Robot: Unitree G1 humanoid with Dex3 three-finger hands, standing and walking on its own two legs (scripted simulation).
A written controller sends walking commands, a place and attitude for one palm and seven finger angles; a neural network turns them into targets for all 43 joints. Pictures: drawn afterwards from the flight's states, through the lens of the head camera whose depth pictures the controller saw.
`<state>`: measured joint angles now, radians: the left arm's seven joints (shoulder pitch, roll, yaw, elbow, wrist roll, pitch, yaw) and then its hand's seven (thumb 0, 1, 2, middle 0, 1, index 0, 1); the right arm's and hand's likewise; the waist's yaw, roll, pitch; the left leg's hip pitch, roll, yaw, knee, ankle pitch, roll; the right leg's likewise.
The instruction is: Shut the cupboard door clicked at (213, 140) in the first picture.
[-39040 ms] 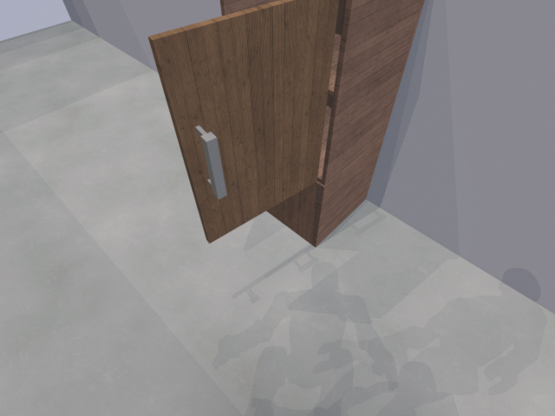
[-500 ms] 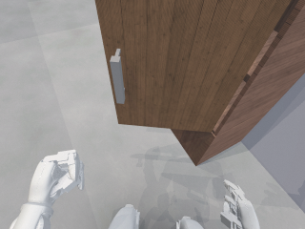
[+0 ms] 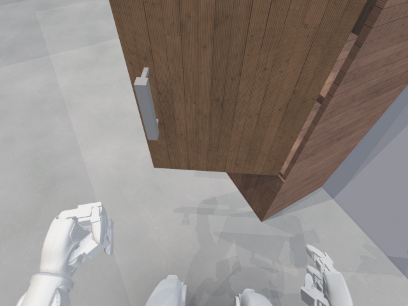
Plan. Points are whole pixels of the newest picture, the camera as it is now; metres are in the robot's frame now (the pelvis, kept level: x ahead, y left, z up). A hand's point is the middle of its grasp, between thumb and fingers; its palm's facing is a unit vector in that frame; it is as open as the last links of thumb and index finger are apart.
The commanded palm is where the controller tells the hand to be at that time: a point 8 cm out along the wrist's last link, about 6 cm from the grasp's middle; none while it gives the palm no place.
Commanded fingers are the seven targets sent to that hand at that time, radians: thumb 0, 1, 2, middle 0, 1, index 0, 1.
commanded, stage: bring the fist close to the handle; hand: left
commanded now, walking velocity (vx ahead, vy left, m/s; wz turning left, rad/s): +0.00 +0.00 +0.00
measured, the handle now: (149, 106) +0.53 +0.17 +0.06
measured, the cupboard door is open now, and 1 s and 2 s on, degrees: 57 57 54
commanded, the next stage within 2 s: push the door shut along its arc in 1.42 s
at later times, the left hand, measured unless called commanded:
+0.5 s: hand (136, 186) +0.32 +0.15 +0.06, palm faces -0.02 -1.00 -0.02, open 3.1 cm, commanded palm +0.30 +0.21 +0.06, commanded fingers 0.00 0.90 0.90 -1.30 -1.50 -1.30 -1.50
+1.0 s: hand (153, 144) +0.42 +0.14 +0.06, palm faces +0.00 -1.00 -0.01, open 3.1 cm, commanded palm +0.40 +0.19 +0.06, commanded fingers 0.00 0.90 0.90 -1.30 -1.50 -1.30 -1.50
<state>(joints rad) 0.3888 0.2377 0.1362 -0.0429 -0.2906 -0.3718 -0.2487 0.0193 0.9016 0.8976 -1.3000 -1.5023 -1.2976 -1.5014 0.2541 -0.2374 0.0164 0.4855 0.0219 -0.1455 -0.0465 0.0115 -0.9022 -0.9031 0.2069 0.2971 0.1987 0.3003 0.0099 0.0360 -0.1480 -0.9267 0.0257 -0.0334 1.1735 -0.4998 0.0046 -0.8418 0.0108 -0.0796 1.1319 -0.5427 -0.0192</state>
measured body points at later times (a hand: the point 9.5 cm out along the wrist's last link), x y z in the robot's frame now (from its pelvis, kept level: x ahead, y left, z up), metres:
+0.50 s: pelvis +0.00 -0.01 +0.01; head +0.06 -0.01 +0.45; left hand +0.31 +0.21 +0.06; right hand +0.15 -0.25 -0.09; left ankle +0.04 +0.11 -0.65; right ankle +0.01 -0.11 -0.65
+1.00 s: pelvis +0.00 +0.00 +0.00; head +0.08 +0.00 +0.45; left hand +0.41 +0.20 +0.06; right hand +0.10 -0.26 -0.11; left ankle +0.04 +0.11 -0.65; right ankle +0.01 -0.11 -0.65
